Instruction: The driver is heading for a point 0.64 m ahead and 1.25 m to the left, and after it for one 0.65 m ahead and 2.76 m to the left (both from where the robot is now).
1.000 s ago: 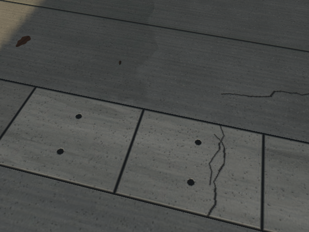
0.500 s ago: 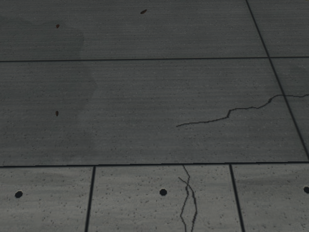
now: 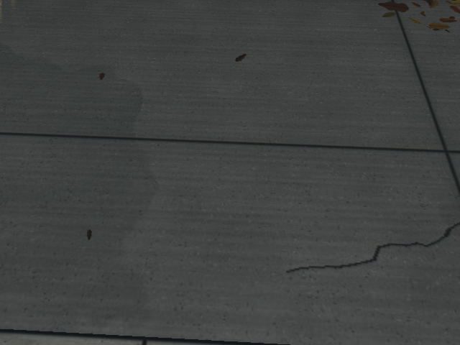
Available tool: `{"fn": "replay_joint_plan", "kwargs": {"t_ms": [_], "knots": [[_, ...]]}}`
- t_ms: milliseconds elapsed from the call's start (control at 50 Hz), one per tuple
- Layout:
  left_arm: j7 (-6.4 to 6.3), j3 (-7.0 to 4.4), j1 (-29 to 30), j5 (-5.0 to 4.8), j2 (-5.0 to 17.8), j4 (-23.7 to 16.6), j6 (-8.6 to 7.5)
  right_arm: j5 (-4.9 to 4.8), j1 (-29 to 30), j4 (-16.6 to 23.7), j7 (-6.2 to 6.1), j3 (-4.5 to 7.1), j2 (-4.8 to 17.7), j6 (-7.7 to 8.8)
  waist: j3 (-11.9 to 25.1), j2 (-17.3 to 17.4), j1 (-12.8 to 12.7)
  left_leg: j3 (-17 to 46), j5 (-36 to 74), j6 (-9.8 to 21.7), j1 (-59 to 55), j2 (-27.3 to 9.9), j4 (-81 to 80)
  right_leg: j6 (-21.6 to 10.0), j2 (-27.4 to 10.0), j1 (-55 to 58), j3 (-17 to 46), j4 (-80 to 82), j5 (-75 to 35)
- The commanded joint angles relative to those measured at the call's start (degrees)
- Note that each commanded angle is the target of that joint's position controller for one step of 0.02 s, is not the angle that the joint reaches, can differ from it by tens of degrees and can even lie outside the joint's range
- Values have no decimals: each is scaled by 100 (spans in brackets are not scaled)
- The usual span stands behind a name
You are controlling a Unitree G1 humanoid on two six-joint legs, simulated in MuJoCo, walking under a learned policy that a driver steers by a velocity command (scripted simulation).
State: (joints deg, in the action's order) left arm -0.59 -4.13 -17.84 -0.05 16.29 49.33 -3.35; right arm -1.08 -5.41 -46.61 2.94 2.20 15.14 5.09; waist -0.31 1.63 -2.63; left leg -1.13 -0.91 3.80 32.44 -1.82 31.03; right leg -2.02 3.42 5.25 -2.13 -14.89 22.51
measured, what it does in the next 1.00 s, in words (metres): walks ahead, turning left: left foot, then right foot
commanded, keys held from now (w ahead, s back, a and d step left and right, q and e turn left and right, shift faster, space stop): w+q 1.00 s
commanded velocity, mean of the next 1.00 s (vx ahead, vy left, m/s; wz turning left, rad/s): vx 0.50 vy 0.00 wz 0.54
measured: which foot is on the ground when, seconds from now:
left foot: up 0.00-0.00, down 0.02-0.52, up 0.54-1.00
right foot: down 0.00-0.02, up 0.04-0.50, down 0.52-1.00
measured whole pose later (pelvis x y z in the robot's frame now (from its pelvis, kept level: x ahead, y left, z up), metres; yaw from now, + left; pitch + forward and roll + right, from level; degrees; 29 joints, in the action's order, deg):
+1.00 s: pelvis +0.53 +0.13 +0.00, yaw +35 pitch +2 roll -2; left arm -0.3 -4.7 -19.4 -1.2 17.8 48.3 -3.6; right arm -1.2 -3.8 -34.2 3.3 3.3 15.8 1.2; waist -2.3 1.6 -5.4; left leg -1.7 -6.2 3.6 34.2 -3.1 36.4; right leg 2.5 -2.0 5.1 -13.4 -16.9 23.1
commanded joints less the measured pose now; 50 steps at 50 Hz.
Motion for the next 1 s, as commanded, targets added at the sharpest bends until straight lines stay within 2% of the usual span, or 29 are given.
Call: {"fn": "replay_joint_plan", "kwargs": {"t_ms": [20, 40, 60, 80, 100, 120, 140, 160, 220, 260, 340, 400, 440, 480, 500, 520, 540, 560, 580, 600, 620, 640, 680, 760, 840, 880, 940, 980, 1000], "knots": [[-115, -203, 220, -1, 938, -344, 83, 28, -911, 152, -1, 399, 1044, 42, 723, -499, 760, -287, -299, 388, -1610, 467, -120, -383, -1377, -171, -142, -2121, -6062], [-162, -106, 69, 103, 764, -489, 69, 41, -1757, 61, -65, 529, 1482, 1, 1373, 215, 994, 1160, -89, 788, -3253, -471, -105, -143, -1099, -1463, -345, -3935, -4354], [-28, 109, -569, 170, 63, -609, -95, -8, -1910, 34, -36, 577, 1754, 14, 1901, 1626, 500, 4220, -1217, 1886, -5180, -1625, -752, 231, 167, -3991, 94, -5770, 582], [59, 54, -163, -5, 536, -571, -290, -62, -1977, 61, -44, 439, 1210, 9, 1964, 1008, 858, 4596, -2027, 1717, -5470, -1578, -1264, 107, -54, -4708, 922, -6278, 933], [120, 9, 382, -182, 742, -772, -424, -22, -1692, 156, -86, 397, 1038, 4, 1204, 696, 907, 3868, -1852, 1490, -4889, -1442, -1357, 12, -319, -5099, 905, -6212, 449], [102, 28, 684, -140, 714, -849, -495, 21, -1366, 274, -108, 382, 1003, -4, 793, 36, 775, 3332, -1353, 1359, -4110, -1256, -1410, -18, -556, -4956, 824, -5838, 32], [70, -16, 833, -4, 739, -881, -506, 48, -1078, 368, -121, 343, 890, -15, 455, -233, 589, 2930, -704, 1312, -3361, -1097, -1510, 34, -705, -4688, 777, -5342, -198], [57, -50, 767, 55, 746, -916, -461, 108, -932, 453, -142, 301, 817, -17, 406, -104, 391, 2709, -198, 1318, -2911, -967, -1623, 81, -802, -4308, 804, -5100, -317], [18, -38, 624, 100, 574, -963, -297, 53, -887, 551, -215, 328, 895, -39, 244, 80, 207, 2218, 466, 1360, -2248, -771, -1837, 334, -857, -4079, 646, -4304, -460], [-14, -2, 966, 114, 466, -1096, -250, 24, -1012, 551, -296, 385, 1063, -54, 117, 82, 289, 1921, 608, 1268, -1971, -609, -1909, 504, -785, -4089, 545, -3572, -1130], [36, 65, 1728, 58, 286, -1316, -301, -30, -1321, 509, -382, 404, 1058, -157, 70, 251, 607, 1599, 185, 883, -1655, -217, -1752, 587, -433, -3467, 463, -1997, -2644], [100, 36, 2086, -20, 390, -1471, -358, -61, -1596, 447, -399, 404, 1018, -233, 53, 323, 728, 1996, -162, 807, -1990, -349, -1451, 539, -291, -3327, 571, -1495, -2673], [143, -20, 2072, -37, 533, -1496, -413, -50, -1631, 462, -420, 406, 992, -274, 70, 394, 659, 2379, -265, 746, -2407, -492, -1113, 432, -266, -3262, 686, -1229, -2296], [147, -93, 1671, -48, 666, -1415, -473, -32, -1491, 529, -426, 418, 983, -305, 154, 571, 395, 2603, -16, 634, -2547, -522, -705, 230, -268, -2749, 633, -1010, -1944], [115, -172, 1147, -6, 810, -1295, -500, -14, -1395, 597, -412, 372, 849, -301, 457, 548, 116, 2470, 272, 479, -2406, -289, -190, 41, -372, -1912, 618, -844, -2020], [67, -258, 327, 98, 1085, -1222, -517, 50, -1304, 727, -380, 260, 557, -268, 1184, 179, -275, 2072, -104, 278, -1791, 10, 1154, -335, -1178, -487, 1297, -1056, -1860], [47, -388, -360, 175, 1578, -1057, -437, -51, -2091, 861, -381, 140, 177, -206, 2036, -1439, -87, 1223, -2409, -147, 171, 854, 3067, -1286, -2529, 1615, 3622, -870, -1116], [82, -328, -421, 5, 1225, -1001, -382, -107, -2190, 825, -381, 173, 611, -180, 1944, -1807, -102, 1161, -3330, -235, 1134, 474, 4017, -1444, -2907, 1650, 4827, -459, 199], [60, -210, -140, -14, 787, -1096, -346, -103, -1657, 824, -375, 291, 1037, -206, 1101, -1082, -252, 1174, -2826, -280, 1407, 205, 4345, -1169, -2620, 931, 4027, -313, 513], [47, -153, 142, 35, 655, -1128, -296, -42, -1246, 907, -377, 312, 1055, -243, 587, -646, -208, 948, -2379, -314, 1300, 12, 4316, -951, -2347, 190, 3189, -232, -5], [52, -107, 351, 59, 547, -1088, -268, 15, -1015, 995, -359, 326, 980, -252, 193, -539, -97, 895, -2092, -333, 1185, -131, 4057, -878, -2106, -447, 2623, -65, -598], [48, -65, 466, 91, 456, -1059, -272, 4, -995, 1029, -328, 343, 888, -275, 40, -666, 44, 875, -1909, -327, 968, -289, 3861, -805, -1924, -849, 2169, 87, -1000], [67, -77, 522, 61, 456, -987, -307, -62, -1081, 1066, -284, 303, 626, -340, -36, -817, 165, 728, -1757, -346, 740, -408, 3613, -821, -1785, -1228, 1584, 370, -1397], [66, -182, 462, 52, 742, -798, -348, -8, -736, 1250, -252, 253, 479, -381, -74, -584, 171, 686, -1016, -470, 1004, -524, 2846, -971, -1880, -1139, 821, 608, -2306], [35, -207, 382, 19, 879, -652, -275, -19, -126, 1358, -122, 196, 383, -303, -186, -495, -47, 368, 147, -402, 719, -428, 1543, -741, -1675, -981, -53, 590, -2700], [24, -227, 187, -19, 972, -547, -227, -26, 251, 1484, -54, 168, 333, -284, -288, -469, -189, 174, 277, -331, 623, -357, 1076, -673, -1731, -782, -263, 558, -2722], [24, -276, 16, -108, 1123, -425, -127, -45, 565, 1683, 34, 189, 399, -292, -405, -519, -210, -39, -187, -136, 590, -236, 645, -560, -1921, -271, -469, 317, -3268], [-9, -326, 44, -158, 1292, -418, -54, -10, 379, 1726, 57, 282, 577, -318, -185, -694, 18, -344, -806, 94, 40, 89, 517, -441, -1949, -32, -697, -341, -5056], [-35, -350, 63, -176, 1377, -424, -10, 3, -34, 1657, 47, 378, 744, -341, 97, -769, 291, -495, -1042, 239, -566, 321, 457, -374, -1912, -24, -816, -1031, -5969]]}}
Keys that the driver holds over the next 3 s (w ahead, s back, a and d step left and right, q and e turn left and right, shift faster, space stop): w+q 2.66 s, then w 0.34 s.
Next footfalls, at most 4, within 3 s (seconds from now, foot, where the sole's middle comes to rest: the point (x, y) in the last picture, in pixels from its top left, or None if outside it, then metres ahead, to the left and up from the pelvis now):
0.02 left None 0.19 0.10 -0.76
0.52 right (267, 337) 0.50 -0.05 -0.76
1.04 left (143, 288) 0.63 0.32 -0.76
1.50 right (150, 196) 0.97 0.36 -0.76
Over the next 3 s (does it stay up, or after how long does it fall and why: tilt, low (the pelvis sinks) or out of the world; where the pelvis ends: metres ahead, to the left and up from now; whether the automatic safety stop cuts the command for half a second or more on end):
stays up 0.94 1.07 0.00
